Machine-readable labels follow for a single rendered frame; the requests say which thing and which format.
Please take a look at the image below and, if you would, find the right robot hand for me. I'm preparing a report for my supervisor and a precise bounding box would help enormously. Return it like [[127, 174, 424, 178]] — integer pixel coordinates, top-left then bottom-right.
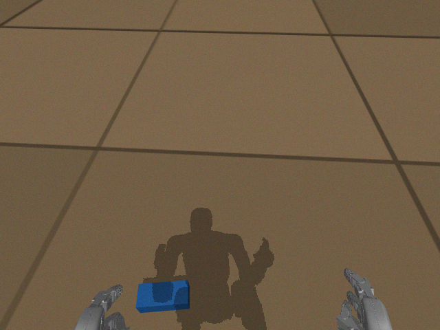
[[336, 268, 393, 330]]

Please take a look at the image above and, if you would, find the left robot hand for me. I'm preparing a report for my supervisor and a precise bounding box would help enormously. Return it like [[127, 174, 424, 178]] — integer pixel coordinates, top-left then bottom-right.
[[74, 285, 130, 330]]

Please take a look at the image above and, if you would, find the carton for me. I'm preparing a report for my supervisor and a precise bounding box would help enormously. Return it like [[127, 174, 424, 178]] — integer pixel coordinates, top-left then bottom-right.
[[135, 280, 190, 313]]

